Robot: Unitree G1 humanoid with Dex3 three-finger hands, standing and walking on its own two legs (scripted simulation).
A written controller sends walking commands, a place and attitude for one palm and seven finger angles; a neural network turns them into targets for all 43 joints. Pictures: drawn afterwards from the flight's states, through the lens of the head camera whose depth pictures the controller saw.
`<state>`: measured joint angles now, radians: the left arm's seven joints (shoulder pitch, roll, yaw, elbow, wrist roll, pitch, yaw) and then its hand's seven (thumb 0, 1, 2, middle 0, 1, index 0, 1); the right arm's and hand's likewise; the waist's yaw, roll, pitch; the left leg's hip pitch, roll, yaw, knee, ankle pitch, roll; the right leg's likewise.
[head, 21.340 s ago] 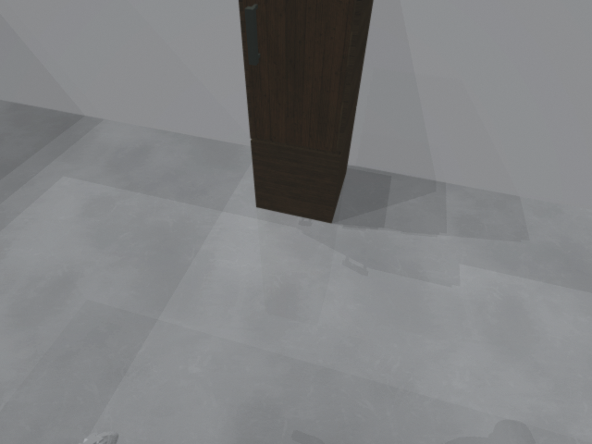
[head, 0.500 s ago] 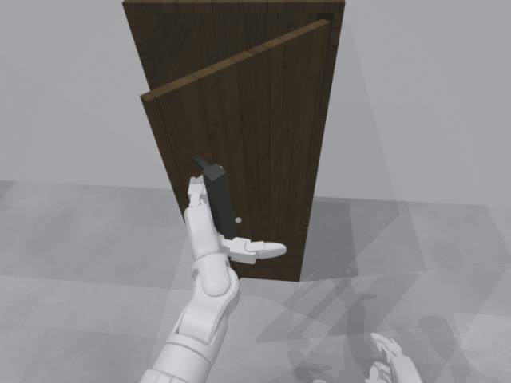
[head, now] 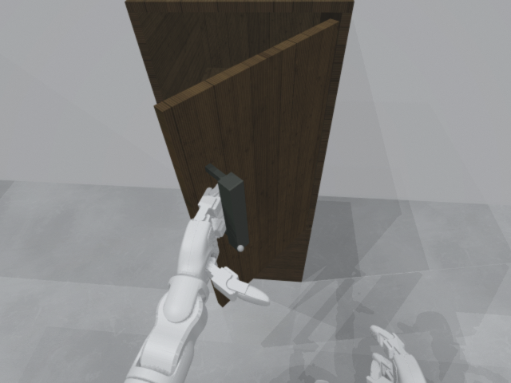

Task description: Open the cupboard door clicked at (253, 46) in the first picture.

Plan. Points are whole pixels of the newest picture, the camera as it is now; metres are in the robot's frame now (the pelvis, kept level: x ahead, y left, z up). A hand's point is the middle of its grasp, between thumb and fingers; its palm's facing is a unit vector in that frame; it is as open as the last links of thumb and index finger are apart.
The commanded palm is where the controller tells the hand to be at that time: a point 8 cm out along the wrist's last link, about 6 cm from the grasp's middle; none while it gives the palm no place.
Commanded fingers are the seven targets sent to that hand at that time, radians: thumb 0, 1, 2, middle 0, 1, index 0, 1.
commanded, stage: slide the hand sideways off the handle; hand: left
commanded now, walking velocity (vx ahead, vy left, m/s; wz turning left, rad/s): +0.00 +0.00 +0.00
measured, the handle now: (226, 208) +0.36 +0.07 +0.09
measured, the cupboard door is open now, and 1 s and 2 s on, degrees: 50 50 50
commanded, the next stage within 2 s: draw the hand back to the body in 0.82 s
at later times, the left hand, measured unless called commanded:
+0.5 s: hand (209, 277) +0.25 +0.08 +0.08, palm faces -0.08 -1.00 -0.03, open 16.2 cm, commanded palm +0.22 +0.15 +0.08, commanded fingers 0.00 -0.50 0.30 -0.15 -0.30 -0.15 -0.30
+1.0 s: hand (177, 303) +0.21 +0.12 +0.08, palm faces -0.07 -1.00 -0.03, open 16.3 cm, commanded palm +0.19 +0.18 +0.09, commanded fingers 0.00 -0.50 0.30 -0.15 -0.30 -0.15 -0.30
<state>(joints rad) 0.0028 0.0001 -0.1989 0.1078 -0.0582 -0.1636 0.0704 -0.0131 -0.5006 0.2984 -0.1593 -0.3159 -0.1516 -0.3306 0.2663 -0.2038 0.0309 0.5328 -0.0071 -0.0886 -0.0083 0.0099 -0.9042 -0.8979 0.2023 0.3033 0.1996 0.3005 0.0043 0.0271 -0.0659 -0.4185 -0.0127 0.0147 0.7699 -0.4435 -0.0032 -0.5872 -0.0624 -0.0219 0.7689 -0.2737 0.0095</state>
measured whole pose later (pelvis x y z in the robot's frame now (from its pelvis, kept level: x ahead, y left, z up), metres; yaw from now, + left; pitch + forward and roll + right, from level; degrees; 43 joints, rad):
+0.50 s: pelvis +0.02 -0.01 -0.01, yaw +1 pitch +7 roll +0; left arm 0.36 0.10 -0.14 -0.23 -0.08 -0.15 -0.05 -0.01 -0.50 0.30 -0.18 -0.31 -0.17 -0.32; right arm 0.25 -0.21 0.03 0.46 0.00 -0.12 -0.03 0.01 -0.90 -0.90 0.20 0.30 0.20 0.30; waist 0.01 0.04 -0.08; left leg -0.45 0.01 -0.02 0.84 -0.51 -0.02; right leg -0.62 -0.05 -0.06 0.84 -0.35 0.00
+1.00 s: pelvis +0.01 +0.00 -0.02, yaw +2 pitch +8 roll -1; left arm 0.50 0.16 -0.04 -0.34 -0.16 -0.18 -0.15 -0.01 -0.50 0.30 -0.15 -0.30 -0.15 -0.31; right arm 0.30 -0.24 0.02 0.44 0.01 -0.19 -0.05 0.01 -0.90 -0.90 0.20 0.30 0.20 0.30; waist 0.01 0.05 -0.10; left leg -0.54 0.01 -0.03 0.96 -0.56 -0.01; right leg -0.68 -0.05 -0.07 0.92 -0.37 0.00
